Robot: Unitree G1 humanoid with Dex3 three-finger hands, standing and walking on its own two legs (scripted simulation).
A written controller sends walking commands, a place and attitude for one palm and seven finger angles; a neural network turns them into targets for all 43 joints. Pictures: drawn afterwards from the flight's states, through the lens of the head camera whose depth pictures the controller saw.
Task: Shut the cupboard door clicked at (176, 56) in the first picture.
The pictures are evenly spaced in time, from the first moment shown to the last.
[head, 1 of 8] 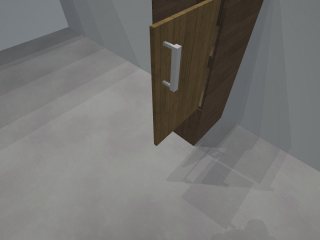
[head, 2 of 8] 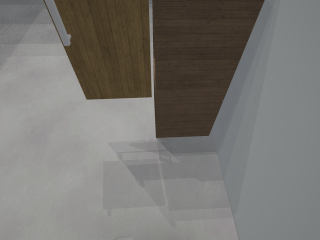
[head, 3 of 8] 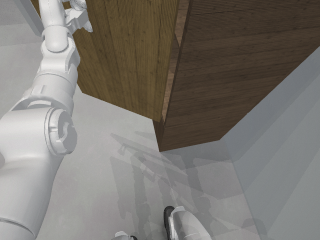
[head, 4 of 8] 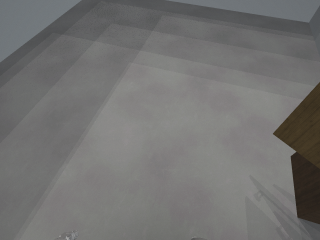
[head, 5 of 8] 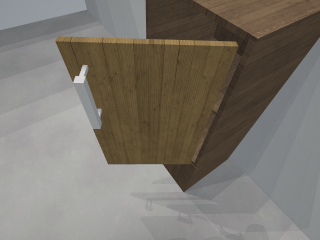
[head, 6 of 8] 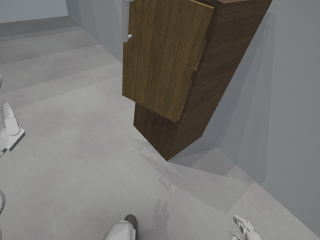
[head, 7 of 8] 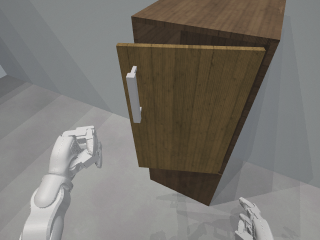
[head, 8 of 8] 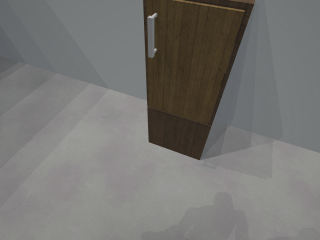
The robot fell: no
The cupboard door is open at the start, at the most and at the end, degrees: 91 91 0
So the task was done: yes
